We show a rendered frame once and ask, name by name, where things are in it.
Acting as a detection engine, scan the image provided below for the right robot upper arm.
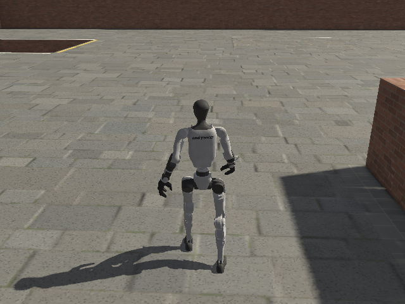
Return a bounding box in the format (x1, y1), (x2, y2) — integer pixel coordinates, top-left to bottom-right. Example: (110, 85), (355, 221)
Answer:
(215, 127), (233, 160)

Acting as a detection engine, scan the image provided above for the robot right thigh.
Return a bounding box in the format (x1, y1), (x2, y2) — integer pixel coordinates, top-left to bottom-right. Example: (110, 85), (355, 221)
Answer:
(211, 178), (225, 229)

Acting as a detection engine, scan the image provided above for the left robot upper arm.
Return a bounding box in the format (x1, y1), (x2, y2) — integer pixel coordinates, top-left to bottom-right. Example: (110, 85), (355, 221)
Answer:
(171, 128), (189, 163)

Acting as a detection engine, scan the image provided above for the right robot forearm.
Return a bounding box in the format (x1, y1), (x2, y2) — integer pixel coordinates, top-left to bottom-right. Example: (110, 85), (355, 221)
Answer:
(227, 150), (235, 168)

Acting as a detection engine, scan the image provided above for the robot head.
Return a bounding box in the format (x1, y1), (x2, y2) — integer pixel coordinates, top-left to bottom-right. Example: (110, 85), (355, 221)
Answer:
(191, 99), (213, 130)

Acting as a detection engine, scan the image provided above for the right robot hand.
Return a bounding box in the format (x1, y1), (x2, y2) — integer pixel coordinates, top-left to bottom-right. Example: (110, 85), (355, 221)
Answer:
(220, 164), (235, 175)

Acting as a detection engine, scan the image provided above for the left robot forearm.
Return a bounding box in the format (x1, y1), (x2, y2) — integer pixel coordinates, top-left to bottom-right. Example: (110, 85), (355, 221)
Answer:
(161, 153), (176, 183)

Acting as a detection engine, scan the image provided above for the left robot hand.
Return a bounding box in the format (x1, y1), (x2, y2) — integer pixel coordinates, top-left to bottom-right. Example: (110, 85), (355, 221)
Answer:
(158, 180), (172, 198)

